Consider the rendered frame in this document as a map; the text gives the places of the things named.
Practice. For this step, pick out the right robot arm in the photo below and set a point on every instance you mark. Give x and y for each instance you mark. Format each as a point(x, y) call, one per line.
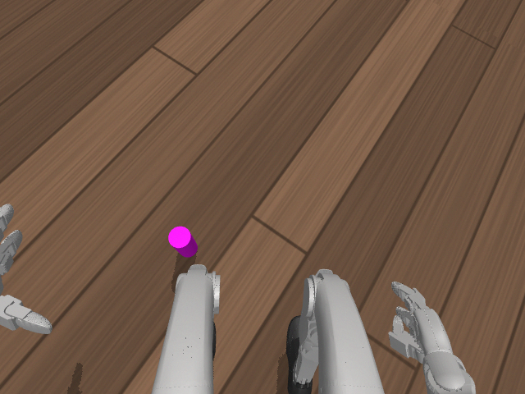
point(445, 374)

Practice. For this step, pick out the right robot hand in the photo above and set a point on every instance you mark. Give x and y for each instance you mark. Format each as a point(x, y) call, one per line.
point(428, 334)

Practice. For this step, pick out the right robot foot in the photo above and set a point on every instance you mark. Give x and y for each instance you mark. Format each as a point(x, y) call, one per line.
point(292, 351)

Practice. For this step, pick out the left robot hand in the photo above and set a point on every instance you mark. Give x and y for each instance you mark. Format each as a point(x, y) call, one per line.
point(13, 314)

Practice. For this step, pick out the can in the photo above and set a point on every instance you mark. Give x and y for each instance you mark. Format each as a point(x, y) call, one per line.
point(181, 239)

